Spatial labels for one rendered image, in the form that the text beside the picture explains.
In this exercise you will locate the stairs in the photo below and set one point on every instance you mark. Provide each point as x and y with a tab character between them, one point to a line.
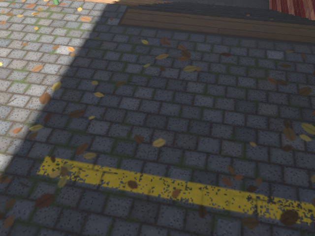
228	10

